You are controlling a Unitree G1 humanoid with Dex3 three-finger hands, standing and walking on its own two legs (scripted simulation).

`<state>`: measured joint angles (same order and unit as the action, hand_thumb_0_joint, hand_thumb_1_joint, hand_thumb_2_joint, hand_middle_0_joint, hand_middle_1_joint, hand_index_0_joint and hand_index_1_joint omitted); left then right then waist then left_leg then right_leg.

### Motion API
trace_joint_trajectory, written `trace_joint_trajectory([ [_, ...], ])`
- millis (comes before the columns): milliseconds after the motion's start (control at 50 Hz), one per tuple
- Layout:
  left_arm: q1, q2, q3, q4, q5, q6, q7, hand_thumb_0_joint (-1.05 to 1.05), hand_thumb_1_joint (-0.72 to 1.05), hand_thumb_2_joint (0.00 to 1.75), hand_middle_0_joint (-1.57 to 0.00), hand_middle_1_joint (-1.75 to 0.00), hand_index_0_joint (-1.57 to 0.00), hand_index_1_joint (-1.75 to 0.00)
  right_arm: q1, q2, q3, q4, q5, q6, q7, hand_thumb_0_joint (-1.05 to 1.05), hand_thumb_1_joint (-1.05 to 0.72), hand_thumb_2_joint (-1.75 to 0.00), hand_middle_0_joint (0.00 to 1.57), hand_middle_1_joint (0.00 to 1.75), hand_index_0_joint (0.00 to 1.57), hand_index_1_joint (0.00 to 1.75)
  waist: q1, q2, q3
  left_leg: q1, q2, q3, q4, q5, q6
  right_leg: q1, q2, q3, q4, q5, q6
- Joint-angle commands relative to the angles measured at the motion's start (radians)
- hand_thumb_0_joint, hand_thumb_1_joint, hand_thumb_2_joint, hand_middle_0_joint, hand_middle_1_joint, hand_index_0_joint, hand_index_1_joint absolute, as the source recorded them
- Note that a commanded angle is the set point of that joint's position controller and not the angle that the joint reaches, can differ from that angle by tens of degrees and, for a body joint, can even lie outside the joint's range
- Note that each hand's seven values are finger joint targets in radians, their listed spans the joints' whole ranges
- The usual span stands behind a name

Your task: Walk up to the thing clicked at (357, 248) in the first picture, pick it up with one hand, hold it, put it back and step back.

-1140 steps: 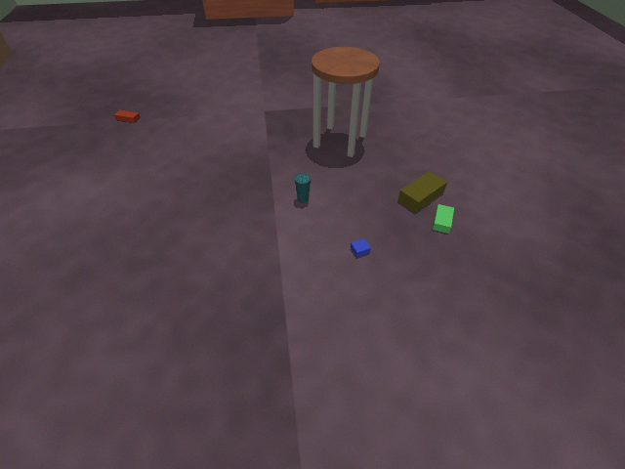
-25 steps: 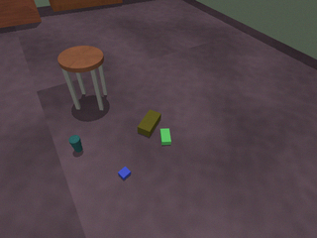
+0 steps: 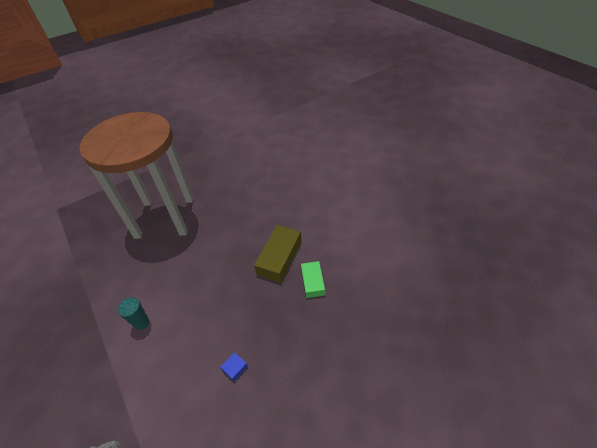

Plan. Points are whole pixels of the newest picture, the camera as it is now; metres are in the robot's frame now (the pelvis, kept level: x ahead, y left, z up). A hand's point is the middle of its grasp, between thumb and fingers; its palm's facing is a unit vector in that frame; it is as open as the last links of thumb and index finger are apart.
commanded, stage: walk up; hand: left
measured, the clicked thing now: (234, 366) +0.51 +0.25 -0.75
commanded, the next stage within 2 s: none
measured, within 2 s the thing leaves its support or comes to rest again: neither
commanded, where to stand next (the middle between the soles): +0.13 +0.01 m, yaw +2 degrees
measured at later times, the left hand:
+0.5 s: hand out of the picture +0.11 +0.26 -0.16, palm faces -0.03 -0.93 -0.36, open 7.4 cm
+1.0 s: hand out of the picture +0.14 +0.27 -0.14, palm faces +0.00 -0.94 -0.34, open 7.4 cm
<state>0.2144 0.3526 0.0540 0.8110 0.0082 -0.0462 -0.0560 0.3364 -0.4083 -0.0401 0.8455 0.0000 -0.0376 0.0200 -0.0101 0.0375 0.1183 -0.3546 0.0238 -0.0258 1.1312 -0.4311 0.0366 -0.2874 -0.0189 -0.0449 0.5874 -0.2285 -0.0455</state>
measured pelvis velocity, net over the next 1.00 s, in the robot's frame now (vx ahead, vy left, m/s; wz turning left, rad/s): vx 0.05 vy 0.01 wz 0.02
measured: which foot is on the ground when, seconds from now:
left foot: up 0.00-0.18, down 0.20-1.00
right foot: down 0.00-1.00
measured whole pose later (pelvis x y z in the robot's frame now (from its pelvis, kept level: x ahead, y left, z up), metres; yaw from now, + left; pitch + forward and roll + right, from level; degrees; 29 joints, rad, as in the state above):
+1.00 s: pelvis +0.05 +0.01 +0.01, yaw +1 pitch -3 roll -1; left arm 0.08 0.37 0.01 1.12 0.00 -0.01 -0.01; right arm 0.09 -0.35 0.01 1.12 0.00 0.00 0.02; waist -0.01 0.00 0.07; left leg -0.24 0.02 0.00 0.38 -0.09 -0.01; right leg -0.08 -0.03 -0.01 0.37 -0.24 0.03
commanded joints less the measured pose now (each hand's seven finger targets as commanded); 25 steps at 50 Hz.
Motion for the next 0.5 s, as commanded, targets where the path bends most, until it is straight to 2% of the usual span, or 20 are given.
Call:
trace_joint_trajectory([
  [0, 0.056, 0.258, 0.070, -0.074, 0.006, -0.019, 0.034, 0.00, 0.90, 0.90, -0.20, -0.30, -0.20, -0.30, 0.133, -0.153, -0.060, -0.028, -0.009, -0.014, -0.003, 0.00, -0.90, -0.90, 0.20, 0.30, 0.20, 0.30, 0.009, -0.197, -0.031, -0.071, 0.028, 0.022, -0.173, 0.051, -0.037, 0.010, -0.188, 0.168, -0.268, 0.203, -0.182],
  [40, 0.058, 0.250, 0.059, -0.072, 0.015, -0.015, 0.043, 0.00, 0.90, 0.90, -0.20, -0.30, -0.20, -0.30, 0.073, -0.135, -0.050, -0.030, -0.013, -0.012, -0.009, 0.00, -0.90, -0.90, 0.20, 0.30, 0.20, 0.30, 0.025, -0.183, -0.059, -0.009, 0.030, 0.042, -0.334, 0.060, -0.050, -0.010, -0.192, 0.130, -0.209, 0.372, -0.186],
  [80, 0.047, 0.255, 0.051, -0.064, 0.007, -0.008, 0.050, 0.00, 0.90, 0.90, -0.20, -0.30, -0.20, -0.30, 0.040, -0.129, -0.051, -0.025, -0.012, -0.010, -0.018, 0.00, -0.90, -0.90, 0.20, 0.30, 0.20, 0.30, 0.031, -0.186, -0.108, 0.054, 0.013, 0.053, -0.380, 0.128, -0.046, -0.005, -0.213, 0.134, -0.138, 0.507, -0.178],
  [120, 0.009, 0.262, 0.047, -0.066, -0.006, 0.008, 0.055, 0.00, 0.90, 0.90, -0.20, -0.30, -0.20, -0.30, 0.042, -0.127, -0.051, -0.019, -0.009, -0.009, -0.029, 0.00, -0.90, -0.90, 0.20, 0.30, 0.20, 0.30, 0.009, -0.175, -0.138, 0.104, -0.010, 0.070, -0.453, 0.224, -0.023, 0.000, -0.213, 0.141, -0.062, 0.533, -0.153],
  [140, -0.031, 0.265, 0.039, -0.074, -0.013, 0.014, 0.057, 0.00, 0.90, 0.90, -0.20, -0.30, -0.20, -0.30, 0.062, -0.141, -0.055, -0.010, -0.011, -0.011, -0.031, 0.00, -0.90, -0.90, 0.20, 0.30, 0.20, 0.30, -0.020, -0.158, -0.159, 0.182, -0.007, 0.062, -0.508, 0.304, -0.009, -0.054, -0.216, 0.147, -0.021, 0.432, -0.135],
  [160, -0.024, 0.248, 0.032, -0.068, -0.018, 0.025, 0.059, 0.00, 0.90, 0.90, -0.20, -0.30, -0.20, -0.30, 0.031, -0.162, -0.060, -0.012, -0.014, -0.014, -0.034, 0.00, -0.90, -0.90, 0.20, 0.30, 0.20, 0.30, -0.014, -0.117, -0.134, 0.197, 0.003, 0.031, -0.563, 0.362, 0.001, -0.093, -0.184, 0.146, 0.009, 0.308, -0.104],
  [180, -0.007, 0.223, 0.024, -0.066, -0.022, 0.031, 0.060, 0.00, 0.90, 0.90, -0.20, -0.30, -0.20, -0.30, 0.015, -0.217, -0.069, -0.021, -0.021, -0.018, -0.038, 0.00, -0.90, -0.90, 0.20, 0.30, 0.20, 0.30, -0.008, 0.006, -0.144, 0.191, 0.114, -0.115, -0.636, 0.482, 0.032, -0.112, -0.124, 0.113, 0.078, 0.171, -0.054],
  [200, 0.025, 0.195, 0.018, -0.055, -0.034, 0.042, 0.061, 0.00, 0.90, 0.90, -0.20, -0.30, -0.20, -0.30, -0.035, -0.263, -0.073, -0.045, -0.026, -0.021, -0.038, 0.00, -0.90, -0.90, 0.20, 0.30, 0.20, 0.30, 0.024, 0.097, -0.147, 0.146, 0.264, -0.329, -0.729, 0.493, 0.111, -0.114, -0.008, 0.063, 0.197, -0.054, 0.001],
  [220, 0.060, 0.221, 0.027, -0.017, -0.036, 0.059, 0.068, 0.00, 0.90, 0.90, -0.20, -0.30, -0.20, -0.30, -0.084, -0.286, -0.070, -0.052, -0.006, -0.021, -0.036, 0.00, -0.90, -0.90, 0.20, 0.30, 0.20, 0.30, 0.028, 0.141, -0.175, 0.116, 0.343, -0.401, -0.724, 0.531, 0.221, -0.045, 0.031, 0.064, 0.290, -0.318, 0.013],
  [240, 0.041, 0.233, 0.029, 0.005, -0.029, 0.061, 0.072, 0.00, 0.90, 0.90, -0.20, -0.30, -0.20, -0.30, -0.098, -0.274, -0.070, -0.042, -0.012, -0.019, -0.038, 0.00, -0.90, -0.90, 0.20, 0.30, 0.20, 0.30, 0.016, 0.139, -0.171, 0.082, 0.344, -0.414, -0.726, 0.537, 0.241, -0.039, 0.017, 0.101, 0.354, -0.392, 0.013],
  [260, 0.027, 0.237, 0.034, 0.012, -0.026, 0.063, 0.070, 0.00, 0.90, 0.90, -0.20, -0.30, -0.20, -0.30, -0.112, -0.263, -0.063, -0.043, -0.011, -0.016, -0.042, 0.00, -0.90, -0.90, 0.20, 0.30, 0.20, 0.30, 0.019, 0.137, -0.154, 0.044, 0.313, -0.355, -0.721, 0.526, 0.229, -0.032, 0.009, 0.120, 0.379, -0.391, 0.008],
  [300, 0.045, 0.227, 0.032, 0.044, -0.029, 0.056, 0.066, 0.00, 0.90, 0.90, -0.20, -0.30, -0.20, -0.30, -0.166, -0.243, -0.052, -0.040, -0.013, -0.011, -0.047, 0.00, -0.90, -0.90, 0.20, 0.30, 0.20, 0.30, 0.041, 0.169, -0.155, 0.060, 0.259, -0.242, -0.675, 0.549, 0.189, -0.038, -0.004, 0.089, 0.310, -0.328, 0.006],
  [340, 0.078, 0.215, 0.031, 0.084, -0.018, 0.042, 0.062, 0.00, 0.90, 0.90, -0.20, -0.30, -0.20, -0.30, -0.194, -0.232, -0.044, -0.032, -0.012, 0.000, -0.042, 0.00, -0.90, -0.90, 0.20, 0.30, 0.20, 0.30, 0.057, 0.176, -0.180, 0.068, 0.200, -0.185, -0.612, 0.506, 0.137, 0.042, 0.005, 0.049, 0.091, -0.216, 0.007],
  [360, 0.095, 0.203, 0.028, 0.107, -0.012, 0.035, 0.063, 0.00, 0.90, 0.90, -0.20, -0.30, -0.20, -0.30, -0.203, -0.222, -0.040, -0.028, -0.009, 0.009, -0.037, 0.00, -0.90, -0.90, 0.20, 0.30, 0.20, 0.30, 0.064, 0.157, -0.193, 0.057, 0.180, -0.159, -0.575, 0.475, 0.108, 0.105, 0.009, 0.036, -0.047, -0.108, 0.008],
  [380, 0.084, 0.221, 0.029, 0.116, -0.003, 0.025, 0.069, 0.00, 0.90, 0.90, -0.20, -0.30, -0.20, -0.30, -0.200, -0.191, -0.030, -0.023, -0.002, 0.017, -0.034, 0.00, -0.90, -0.90, 0.20, 0.30, 0.20, 0.30, 0.056, 0.108, -0.203, 0.021, 0.159, -0.142, -0.544, 0.427, 0.068, 0.162, -0.020, 0.095, -0.106, -0.034, 0.001],
  [400, 0.045, 0.263, 0.029, 0.102, 0.009, 0.012, 0.073, 0.00, 0.90, 0.90, -0.20, -0.30, -0.20, -0.30, -0.191, -0.151, -0.018, -0.025, 0.011, 0.020, -0.029, 0.00, -0.90, -0.90, 0.20, 0.30, 0.20, 0.30, 0.035, -0.008, -0.187, -0.017, 0.101, -0.099, -0.490, 0.355, 0.017, 0.146, -0.132, 0.267, -0.166, 0.018, -0.035],
  [420, -0.043, 0.332, 0.039, 0.089, 0.007, 0.009, 0.071, 0.00, 0.90, 0.90, -0.20, -0.30, -0.20, -0.30, -0.195, -0.154, -0.023, -0.010, 0.009, 0.025, -0.027, 0.00, -0.90, -0.90, 0.20, 0.30, 0.20, 0.30, -0.004, -0.091, -0.139, 0.033, 0.021, -0.041, -0.497, 0.180, -0.014, 0.004, -0.226, 0.358, -0.177, 0.019, -0.100],
  [440, -0.115, 0.325, 0.032, 0.077, 0.005, 0.008, 0.068, 0.00, 0.90, 0.90, -0.20, -0.30, -0.20, -0.30, -0.177, -0.170, -0.033, 0.027, 0.004, 0.027, -0.026, 0.00, -0.90, -0.90, 0.20, 0.30, 0.20, 0.30, -0.031, -0.091, -0.130, 0.141, 0.027, -0.030, -0.495, 0.111, -0.016, -0.080, -0.240, 0.342, -0.149, 0.029, -0.117],
  [460, -0.112, 0.293, 0.018, 0.084, -0.001, 0.007, 0.067, 0.00, 0.90, 0.90, -0.20, -0.30, -0.20, -0.30, -0.199, -0.183, -0.037, 0.038, 0.000, 0.024, -0.021, 0.00, -0.90, -0.90, 0.20, 0.30, 0.20, 0.30, -0.027, -0.047, -0.117, 0.178, 0.037, -0.041, -0.545, 0.161, -0.006, -0.112, -0.196, 0.272, -0.141, 0.023, -0.073],
  [480, -0.107, 0.274, 0.012, 0.100, -0.005, 0.005, 0.067, 0.00, 0.90, 0.90, -0.20, -0.30, -0.20, -0.30, -0.232, -0.181, -0.034, 0.043, 0.005, 0.017, -0.016, 0.00, -0.90, -0.90, 0.20, 0.30, 0.20, 0.30, -0.013, -0.024, -0.126, 0.189, 0.060, -0.067, -0.579, 0.278, 0.008, -0.082, -0.146, 0.207, -0.133, 0.026, -0.033],
])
